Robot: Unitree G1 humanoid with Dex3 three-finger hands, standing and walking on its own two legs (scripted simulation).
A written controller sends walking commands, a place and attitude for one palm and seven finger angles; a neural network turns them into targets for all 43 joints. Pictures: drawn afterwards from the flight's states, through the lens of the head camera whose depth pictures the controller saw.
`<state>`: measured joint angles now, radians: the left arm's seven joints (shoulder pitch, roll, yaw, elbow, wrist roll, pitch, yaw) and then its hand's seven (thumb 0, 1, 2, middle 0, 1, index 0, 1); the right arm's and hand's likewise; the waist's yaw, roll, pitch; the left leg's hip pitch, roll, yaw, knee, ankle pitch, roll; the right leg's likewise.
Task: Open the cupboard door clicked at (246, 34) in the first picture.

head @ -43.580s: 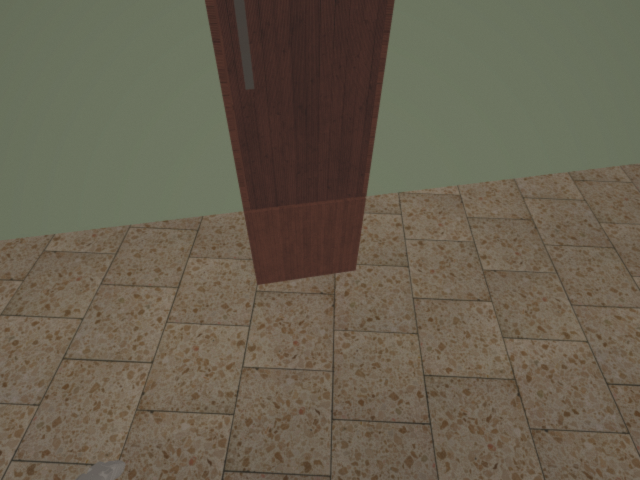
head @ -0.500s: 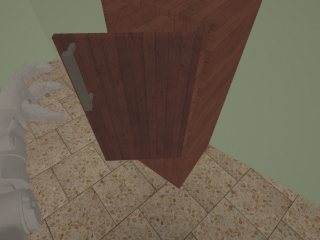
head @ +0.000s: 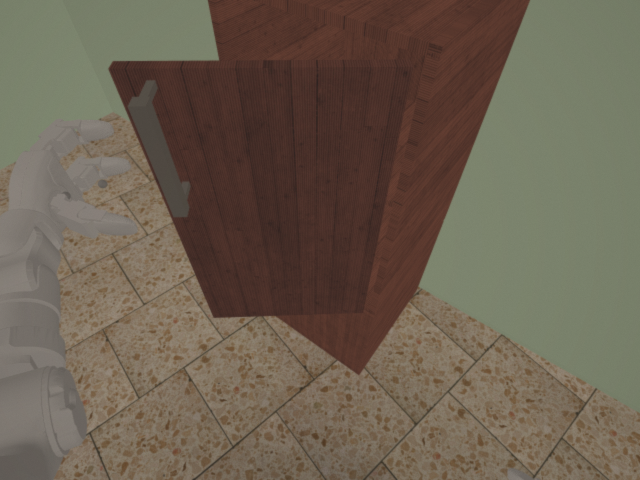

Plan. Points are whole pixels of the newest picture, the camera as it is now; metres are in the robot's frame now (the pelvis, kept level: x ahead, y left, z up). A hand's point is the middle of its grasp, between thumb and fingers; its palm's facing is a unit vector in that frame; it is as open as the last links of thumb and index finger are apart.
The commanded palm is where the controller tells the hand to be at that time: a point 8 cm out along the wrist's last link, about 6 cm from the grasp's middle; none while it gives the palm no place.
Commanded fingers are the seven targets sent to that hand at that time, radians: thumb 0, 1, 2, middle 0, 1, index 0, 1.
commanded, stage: slide the fingers in behind the handle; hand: left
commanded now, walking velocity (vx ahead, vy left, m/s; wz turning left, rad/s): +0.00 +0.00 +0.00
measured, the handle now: (166, 154) +0.48 +0.20 +0.16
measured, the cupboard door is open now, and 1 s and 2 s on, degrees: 39 39 39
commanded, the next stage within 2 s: close the thumb around the handle in 1.66 s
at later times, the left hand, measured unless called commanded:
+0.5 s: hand (135, 183) +0.42 +0.22 +0.16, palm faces +0.05 -1.00 +0.00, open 14.0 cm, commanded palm +0.39 +0.27 +0.16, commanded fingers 0.00 -0.50 0.30 -0.30 -1.20 -0.30 -1.20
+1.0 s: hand (161, 183) +0.42 +0.19 +0.16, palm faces +0.06 -1.00 +0.00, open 14.0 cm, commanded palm +0.39 +0.24 +0.16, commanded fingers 0.00 -0.50 0.30 -0.30 -1.20 -0.30 -1.20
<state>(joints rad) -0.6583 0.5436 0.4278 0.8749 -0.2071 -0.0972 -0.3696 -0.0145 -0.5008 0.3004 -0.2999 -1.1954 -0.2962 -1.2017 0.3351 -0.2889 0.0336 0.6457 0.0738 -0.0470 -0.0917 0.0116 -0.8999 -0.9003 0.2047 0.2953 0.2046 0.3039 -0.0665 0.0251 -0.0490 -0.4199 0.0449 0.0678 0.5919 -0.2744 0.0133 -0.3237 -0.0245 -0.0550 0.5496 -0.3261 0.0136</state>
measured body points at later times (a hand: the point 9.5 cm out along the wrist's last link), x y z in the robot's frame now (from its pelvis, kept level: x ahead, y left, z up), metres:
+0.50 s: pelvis +0.00 +0.00 +0.00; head +0.02 +0.00 +0.45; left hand +0.41 +0.28 +0.16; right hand +0.10 -0.26 -0.11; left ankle +0.01 +0.11 -0.73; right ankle -0.03 -0.13 -0.73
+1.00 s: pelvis +0.00 -0.01 +0.00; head +0.02 -0.02 +0.45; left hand +0.41 +0.24 +0.16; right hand +0.09 -0.28 -0.11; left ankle +0.01 +0.11 -0.73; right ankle -0.03 -0.13 -0.73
